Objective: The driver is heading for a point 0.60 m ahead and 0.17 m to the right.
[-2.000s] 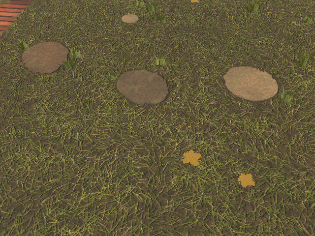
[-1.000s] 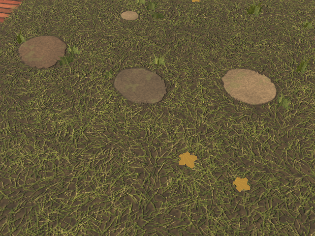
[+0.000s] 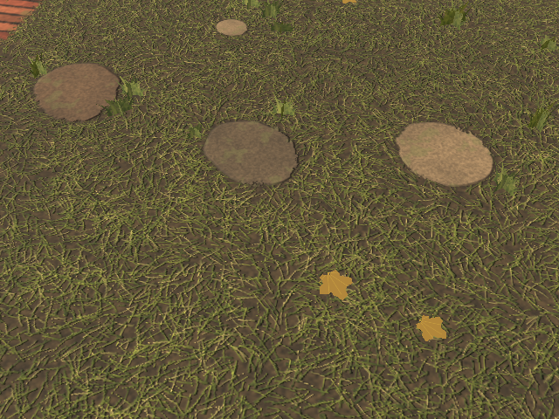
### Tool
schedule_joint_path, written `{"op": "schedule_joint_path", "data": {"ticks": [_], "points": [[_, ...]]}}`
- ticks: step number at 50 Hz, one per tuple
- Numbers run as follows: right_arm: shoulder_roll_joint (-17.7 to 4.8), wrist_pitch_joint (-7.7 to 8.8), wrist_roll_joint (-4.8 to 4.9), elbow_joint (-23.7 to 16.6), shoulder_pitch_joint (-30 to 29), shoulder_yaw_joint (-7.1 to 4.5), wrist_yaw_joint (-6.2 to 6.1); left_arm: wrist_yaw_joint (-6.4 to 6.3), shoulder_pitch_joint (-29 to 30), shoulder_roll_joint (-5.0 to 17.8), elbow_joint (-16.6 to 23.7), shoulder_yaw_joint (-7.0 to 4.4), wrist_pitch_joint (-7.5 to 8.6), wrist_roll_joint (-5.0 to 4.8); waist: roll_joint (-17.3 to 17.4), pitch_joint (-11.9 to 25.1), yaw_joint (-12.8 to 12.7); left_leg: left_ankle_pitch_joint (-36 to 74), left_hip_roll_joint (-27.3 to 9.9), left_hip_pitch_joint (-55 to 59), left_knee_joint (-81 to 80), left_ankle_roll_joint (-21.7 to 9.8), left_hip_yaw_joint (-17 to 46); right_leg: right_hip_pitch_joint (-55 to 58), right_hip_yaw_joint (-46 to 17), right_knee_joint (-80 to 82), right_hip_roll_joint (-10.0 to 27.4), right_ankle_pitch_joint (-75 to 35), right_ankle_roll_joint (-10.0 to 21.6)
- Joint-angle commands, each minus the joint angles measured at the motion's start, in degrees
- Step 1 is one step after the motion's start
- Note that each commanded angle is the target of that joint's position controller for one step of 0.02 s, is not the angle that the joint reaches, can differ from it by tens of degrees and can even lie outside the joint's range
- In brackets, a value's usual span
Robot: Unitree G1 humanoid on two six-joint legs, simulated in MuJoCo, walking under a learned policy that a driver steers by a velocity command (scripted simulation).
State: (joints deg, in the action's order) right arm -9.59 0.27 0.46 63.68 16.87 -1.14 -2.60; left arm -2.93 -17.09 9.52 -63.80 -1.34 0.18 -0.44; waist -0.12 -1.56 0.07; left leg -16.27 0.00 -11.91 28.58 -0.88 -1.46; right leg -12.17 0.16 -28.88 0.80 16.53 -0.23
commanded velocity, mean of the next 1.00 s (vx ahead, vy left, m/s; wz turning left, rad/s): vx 0.41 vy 0.00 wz -0.11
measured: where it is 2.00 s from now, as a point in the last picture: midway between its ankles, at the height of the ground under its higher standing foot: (313, 358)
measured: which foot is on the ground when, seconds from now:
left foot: down 0.00-0.22, up 0.24-0.66, down 0.68-1.00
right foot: down 0.00-0.70, up 0.72-1.00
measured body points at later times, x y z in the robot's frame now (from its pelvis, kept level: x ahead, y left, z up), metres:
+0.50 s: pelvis +0.15 -0.04 +0.01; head +0.16 -0.06 +0.45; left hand +0.04 +0.18 -0.13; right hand +0.31 -0.29 -0.12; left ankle +0.29 +0.11 -0.67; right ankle +0.03 -0.13 -0.74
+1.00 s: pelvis +0.44 +0.00 +0.01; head +0.45 -0.01 +0.46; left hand +0.60 +0.25 -0.11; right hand +0.41 -0.26 -0.14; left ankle +0.42 +0.09 -0.74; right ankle +0.55 -0.20 -0.65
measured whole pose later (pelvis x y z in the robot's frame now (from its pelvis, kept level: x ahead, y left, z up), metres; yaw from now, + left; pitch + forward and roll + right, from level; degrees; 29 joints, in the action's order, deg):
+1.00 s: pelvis +0.44 +0.00 +0.01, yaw -9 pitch +0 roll +3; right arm -13.2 6.5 -1.0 60.0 18.0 -3.7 0.2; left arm -1.1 -10.7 14.2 -51.9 -5.0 3.1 -1.6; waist -2.2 -0.1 2.5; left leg -11.6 2.8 -3.3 14.4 -3.2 -11.7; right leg -42.1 -5.4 -57.6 7.4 3.3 3.0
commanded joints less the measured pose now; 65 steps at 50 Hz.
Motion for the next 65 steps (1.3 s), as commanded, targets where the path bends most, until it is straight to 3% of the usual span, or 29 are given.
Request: {"op": "schedule_joint_path", "data": {"ticks": [1, 4, 6, 8, 10, 11, 12, 13, 14, 16, 19, 24, 30, 32, 34, 35, 36, 37, 39, 43, 46, 55, 57, 59, 60, 61, 62, 63, 65], "points": [[-7.2, 0.25, 0.79, -0.9, 5.0, -1.68, -0.45, -0.36, -3.4, 5.3, 1.3, -1.12, 0.47, -0.48, 2.4, -5.8, 0.6, -26.5, -2.9, -5.1, -8.2, -4.7, 5.1, -7.9, 1.7, 0.9, -1.8, 20.3, 3.3], [-11.2, 2.17, 1.39, -0.4, 10.3, -3.29, 0.11, 0.79, 0.0, 2.0, 3.8, -0.52, 3.16, -0.80, 10.6, -7.3, 2.7, -33.9, -16.0, -0.6, -17.3, -12.1, 24.3, -16.9, 3.9, -13.3, -1.7, 10.5, 3.7], [-11.0, 3.15, 0.59, -1.8, 8.5, -3.43, 0.34, 1.77, 1.9, 3.3, 5.2, -0.96, 4.40, -1.23, 9.1, -8.1, 1.9, -29.7, -20.4, -2.7, -20.3, -14.5, 30.3, -18.6, 0.4, -21.3, 1.4, 12.2, 5.4], [-11.0, 3.70, 1.60, -4.0, 3.0, -3.37, 0.71, 2.19, -0.2, 3.3, 5.2, -1.07, 5.20, -1.84, 8.6, -7.7, -1.3, -23.4, -17.9, -4.7, -18.7, -11.2, 23.8, -13.4, -0.1, -11.7, 2.9, 13.2, 7.0], [-10.8, 3.06, 2.30, -5.3, -0.7, -3.39, 1.04, 2.12, -8.2, 3.7, 1.0, -2.10, 5.50, -1.24, 5.5, -5.2, -5.0, -15.2, -9.4, -13.1, -11.4, -7.1, 11.2, 6.1, 6.0, 1.7, -2.7, 0.2, 5.6], [-9.9, 3.19, 2.12, -6.0, -1.6, -3.12, 1.12, 2.13, -13.9, 5.0, -1.0, -2.85, 5.21, -0.79, 1.8, -3.4, -6.8, -9.9, -6.3, -17.4, -3.1, -5.4, 6.9, 13.3, 2.5, 2.8, -1.2, -1.2, 5.3], [-6.1, 3.82, 1.10, -7.3, -3.0, -2.03, 1.60, 1.82, -22.3, 9.4, -2.0, -4.09, 5.09, -0.73, -12.2, 0.2, -9.2, -5.9, -1.0, -24.6, 18.8, -2.0, -0.9, 20.8, -15.6, 11.4, 11.0, 4.3, 8.6], [-3.8, 5.05, 1.62, -9.1, -3.0, -1.66, 1.56, 2.64, -26.1, 13.9, -1.8, -4.53, 5.87, -0.34, -20.6, 0.6, -8.9, -14.7, 3.2, -35.9, 32.9, -1.8, 0.7, 23.2, -39.2, 20.0, 21.8, 11.2, 16.6], [-5.7, 5.86, 2.43, -9.4, -4.0, -1.98, 1.79, 2.70, -20.6, 10.1, -0.6, -3.13, 6.77, 0.14, -11.0, -3.8, -5.7, -12.6, -1.3, -40.7, 42.3, -3.2, 5.5, 19.7, -39.9, 19.8, 23.2, 14.1, 17.2], [-6.6, 6.78, 2.07, -9.1, -4.1, -2.20, 2.53, 3.39, -11.7, 7.5, 2.4, -1.89, 7.21, -0.07, -3.7, -5.6, -2.3, -0.6, -5.5, -42.4, 43.2, -4.8, 5.4, 16.9, -26.0, 19.8, 17.9, 6.4, 13.1], [-7.2, 6.41, 1.06, -8.8, -5.2, -3.08, 3.25, 3.41, -12.1, 4.9, 2.7, -0.73, 5.98, 0.46, -4.7, -4.4, -1.6, 6.5, -7.0, -36.2, 35.2, -3.5, 2.4, 14.2, -11.9, 20.2, 12.2, -14.4, 9.5], [-3.8, 5.60, 0.92, -14.2, -19.0, -1.44, 3.87, 1.67, -13.7, 8.4, 3.8, -0.99, 5.24, 0.81, -3.8, -6.9, -3.6, 15.8, -4.3, -30.8, 14.8, -1.0, -1.5, 8.1, -4.7, 23.1, 9.7, -20.5, 9.7], [-6.7, 6.02, 1.51, -18.0, -25.5, -1.44, 5.38, 1.36, -15.4, 10.1, 3.1, -2.21, 5.26, -0.48, -5.3, -7.5, -2.5, 17.2, -2.1, -24.9, 2.5, -4.1, -1.7, 15.6, -2.3, 21.3, 13.3, -28.1, 9.1], [-9.6, 6.28, 1.40, -17.2, -20.0, -2.82, 5.38, 1.34, -13.8, 11.7, 3.6, -2.88, 4.70, -0.04, -7.7, -1.7, 1.4, 13.9, 1.0, -15.8, 2.7, -6.0, -3.3, 19.4, -1.2, 12.7, 13.9, -49.0, 7.8], [-14.5, 6.00, 1.56, -12.1, -0.8, -5.49, 4.35, 1.74, -11.0, 11.0, 4.9, -2.48, 4.03, 0.49, -8.1, 9.5, 10.8, 13.6, -0.3, 12.0, 3.3, -9.4, -0.4, 8.2, -0.2, -10.5, 10.3, -52.9, 5.1], [-20.3, 5.70, -0.36, -10.5, 8.6, -6.91, 3.67, 2.49, -15.9, 4.7, 6.3, -0.79, 4.61, 0.85, 3.6, 20.4, 9.5, 5.2, -17.0, 35.9, 2.4, -16.6, 22.8, -13.5, 1.3, -34.1, 2.2, -25.4, 2.1], [-17.5, 5.55, -0.67, -9.9, 9.3, -5.72, 3.93, 2.94, -18.4, 1.1, 5.0, 0.32, 6.11, -0.86, 12.9, 28.9, 8.0, -2.9, -25.6, 40.4, -9.9, -20.8, 46.0, -22.6, -7.1, -49.3, -4.5, 14.2, 1.7], [-13.5, 5.83, -0.07, -10.3, 3.7, -4.57, 4.12, 2.89, -12.4, 7.2, 6.8, -1.56, 7.10, -2.75, 9.5, 19.1, 7.5, -5.2, -22.9, 31.4, -12.5, -16.9, 39.5, -27.7, -10.2, -53.8, -0.9, 12.4, 3.0], [-8.8, 6.75, -0.19, -11.3, -6.2, -3.12, 4.52, 1.75, -4.6, 8.6, 9.2, -2.42, 6.85, -2.75, 1.4, 6.0, 3.1, 3.6, -19.2, 10.4, -15.9, -12.3, 21.6, -25.4, -6.4, -49.1, 5.1, 2.9, 3.9], [-7.0, 7.62, -1.07, -9.1, -8.0, -2.89, 4.51, 1.15, -7.9, 4.4, 8.6, -3.30, 3.07, -2.11, 4.7, 0.5, -1.9, 8.3, -14.3, -3.5, -21.8, -9.8, 6.2, -18.3, -6.4, -41.8, 8.4, -1.6, 4.8], [-9.3, 7.70, -1.37, -8.1, -6.4, -3.38, 3.37, 1.10, -1.8, 6.1, 11.6, -3.98, 2.35, -1.30, 3.6, -2.0, -1.8, 11.7, -14.4, -2.4, -23.5, -10.4, 1.8, -25.7, -7.7, -36.7, 8.8, -8.7, 3.8], [-12.9, 4.97, -0.19, -6.3, 2.1, -3.39, 1.14, 4.64, 14.6, 3.7, 18.3, -2.13, 3.91, 0.28, 1.8, -2.9, 2.8, 37.7, -14.0, 8.0, -15.0, -8.6, -8.0, -22.8, 2.1, -7.9, 3.5, -19.3, 3.0], [-14.2, 4.07, 0.48, -6.0, 1.9, -3.80, 1.06, 5.05, 13.3, 5.8, 19.1, -2.65, 3.89, 0.29, 4.2, -0.7, 1.2, 45.3, -15.3, 12.5, -9.6, -7.5, -7.3, -19.9, 2.8, -5.1, 1.4, -14.1, 4.5], [-14.3, 3.36, 0.95, -6.4, -0.5, -3.91, 0.96, 5.14, 3.3, 10.0, 16.6, -4.54, 4.33, 0.50, 4.1, 5.1, -4.8, 48.9, -12.7, 13.8, 3.6, -4.5, -8.3, -7.2, 4.2, 2.4, -2.2, -18.9, 6.9], [-13.4, 3.62, 0.09, -7.0, 1.5, -3.52, 1.08, 4.34, -0.9, 15.1, 15.7, -6.02, 4.33, 0.98, -0.1, 9.8, -5.7, 38.0, -9.2, 6.7, 14.9, -1.4, -9.7, 5.3, -0.6, 1.5, 1.8, -42.3, 8.8], [-7.7, 4.31, -1.90, -8.1, 6.2, -1.55, 1.78, 3.45, -4.5, 19.4, 15.4, -6.35, 3.90, 2.65, -12.4, 19.0, -3.5, -5.1, -1.4, -13.1, 37.0, 2.5, -9.4, 27.1, -19.2, -5.1, 17.6, -72.3, 18.9], [-6.3, 4.97, -0.80, -5.5, 11.0, -0.95, 2.78, 3.68, -5.5, 14.6, 15.3, -4.23, 3.99, 2.40, -10.6, 30.1, -2.0, -25.9, 0.4, -14.8, 46.0, 3.5, 4.6, 31.5, -29.5, -3.2, 24.7, -80.8, 25.5], [-9.0, 4.67, 1.68, -5.9, 8.6, -1.77, 3.22, 4.23, -3.2, 12.8, 15.5, -3.92, 3.61, 1.45, -8.4, 28.1, -2.6, -23.6, -1.7, -16.4, 47.2, 3.4, 7.1, 26.3, -24.9, 0.7, 21.8, -64.8, 24.7], [-9.5, 3.31, 1.31, -8.0, -2.0, -2.24, 1.84, 3.86, 6.6, 9.6, 16.9, -3.05, 3.48, 0.38, -1.7, 12.6, -1.4, -17.6, -5.4, -21.0, 40.8, 3.3, 4.6, 9.8, -15.9, 6.2, 15.8, -42.2, 17.9]]}}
